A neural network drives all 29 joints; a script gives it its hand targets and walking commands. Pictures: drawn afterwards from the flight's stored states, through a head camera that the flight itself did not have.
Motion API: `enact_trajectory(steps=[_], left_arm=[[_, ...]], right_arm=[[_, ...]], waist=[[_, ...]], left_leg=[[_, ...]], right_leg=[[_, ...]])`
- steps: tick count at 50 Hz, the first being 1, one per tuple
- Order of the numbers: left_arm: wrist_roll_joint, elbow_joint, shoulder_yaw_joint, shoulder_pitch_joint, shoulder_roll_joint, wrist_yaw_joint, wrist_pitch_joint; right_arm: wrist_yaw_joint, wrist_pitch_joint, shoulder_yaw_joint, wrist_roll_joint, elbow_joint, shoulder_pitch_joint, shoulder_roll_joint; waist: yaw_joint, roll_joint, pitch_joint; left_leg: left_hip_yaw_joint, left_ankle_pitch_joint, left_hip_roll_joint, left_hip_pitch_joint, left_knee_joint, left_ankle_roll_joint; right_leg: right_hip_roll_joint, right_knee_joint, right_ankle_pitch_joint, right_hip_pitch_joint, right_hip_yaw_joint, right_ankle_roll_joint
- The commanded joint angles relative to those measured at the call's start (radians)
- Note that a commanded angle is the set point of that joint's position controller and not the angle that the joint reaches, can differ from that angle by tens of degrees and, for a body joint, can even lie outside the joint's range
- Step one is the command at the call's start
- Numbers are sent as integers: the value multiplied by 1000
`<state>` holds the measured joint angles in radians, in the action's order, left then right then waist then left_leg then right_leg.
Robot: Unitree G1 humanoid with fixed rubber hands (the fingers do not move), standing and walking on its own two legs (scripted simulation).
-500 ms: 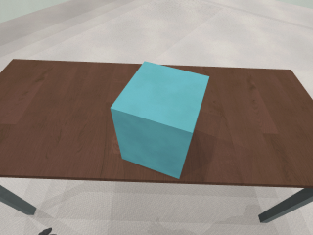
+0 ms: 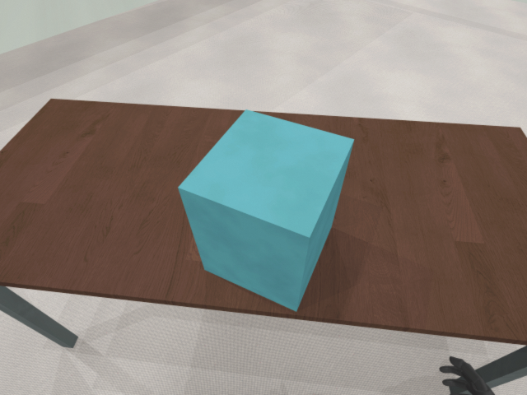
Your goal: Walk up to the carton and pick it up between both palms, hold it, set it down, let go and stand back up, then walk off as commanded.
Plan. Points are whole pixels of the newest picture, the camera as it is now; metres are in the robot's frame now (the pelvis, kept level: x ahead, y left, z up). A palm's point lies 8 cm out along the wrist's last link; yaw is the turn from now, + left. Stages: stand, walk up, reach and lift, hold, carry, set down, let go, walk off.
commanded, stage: walk up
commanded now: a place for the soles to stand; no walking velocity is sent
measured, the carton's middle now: (271, 211) +0.42 +0.00 +0.01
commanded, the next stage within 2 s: reach and lift in 1.30 s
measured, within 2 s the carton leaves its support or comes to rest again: neither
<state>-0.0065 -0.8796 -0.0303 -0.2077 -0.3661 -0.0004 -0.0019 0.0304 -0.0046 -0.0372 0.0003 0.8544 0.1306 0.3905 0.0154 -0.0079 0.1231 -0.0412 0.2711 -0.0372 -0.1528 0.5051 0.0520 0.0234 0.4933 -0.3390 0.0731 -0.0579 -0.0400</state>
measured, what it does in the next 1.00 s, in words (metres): stands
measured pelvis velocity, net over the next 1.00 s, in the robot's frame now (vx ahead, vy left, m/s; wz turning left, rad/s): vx -0.01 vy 0.03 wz -0.01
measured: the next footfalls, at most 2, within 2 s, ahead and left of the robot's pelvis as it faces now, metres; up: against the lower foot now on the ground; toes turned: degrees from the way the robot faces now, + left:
none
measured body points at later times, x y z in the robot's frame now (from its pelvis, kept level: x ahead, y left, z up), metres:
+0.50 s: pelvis +0.00 +0.01 +0.01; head +0.00 +0.01 +0.46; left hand +0.09 +0.33 -0.11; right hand +0.07 -0.30 -0.11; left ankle +0.01 +0.15 -0.74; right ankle -0.04 -0.09 -0.74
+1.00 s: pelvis -0.01 +0.03 +0.01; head -0.01 +0.04 +0.46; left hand +0.07 +0.35 -0.11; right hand +0.08 -0.28 -0.11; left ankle +0.01 +0.15 -0.74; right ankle -0.04 -0.09 -0.74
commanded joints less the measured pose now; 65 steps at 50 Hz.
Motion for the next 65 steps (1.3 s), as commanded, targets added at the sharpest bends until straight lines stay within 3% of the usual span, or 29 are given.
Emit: enact_trajectory(steps=[1, 4, 16, 17, 22, 38, 65], left_arm=[[-1, 34, -57, 34, -223, -9, -27], [-4, 9, -56, 38, -207, -11, -25], [-2, -73, -57, 87, -201, -8, -21], [-2, -66, -54, 76, -220, -16, -30], [-2, -73, -52, 73, -218, -25, -35], [1, -100, -43, 71, -208, -28, -38], [9, -101, -34, 46, -210, -28, -38]], right_arm=[[8, 19, -48, 3, -20, 3, 191], [10, 23, -43, -1, 7, -10, 183], [11, 26, -34, -7, 89, -37, 179], [3, 17, -36, -2, 109, -47, 182], [-3, 16, -33, -4, 135, -38, 174], [-8, 21, -36, -7, 154, -26, 175], [-13, 20, -37, -9, 133, -33, 176]], waist=[[-20, 40, -97], [-11, 45, -124], [-12, 11, -78], [-4, -27, -57], [-5, 17, -84], [-9, 1, -78], [-11, -2, -76]], left_leg=[[-31, -337, -68, 83, -69, -62], [-30, -374, -78, 95, -79, -66], [-50, -297, -77, 67, -140, -67], [-55, -293, -76, 40, -152, -65], [-63, -303, -77, 60, -175, -68], [-85, -270, -87, 86, -223, -82], [-76, -247, -84, 75, -232, -84]], right_leg=[[-179, -133, 568, 27, 131, 18], [-168, -138, 549, 0, 112, 24], [-167, -207, 318, 15, 101, -1], [-189, -215, 370, 6, 135, 7], [-179, -210, 382, -18, 118, 9], [-167, -247, 241, 6, 116, 14], [-164, -236, 243, 8, 118, 19]])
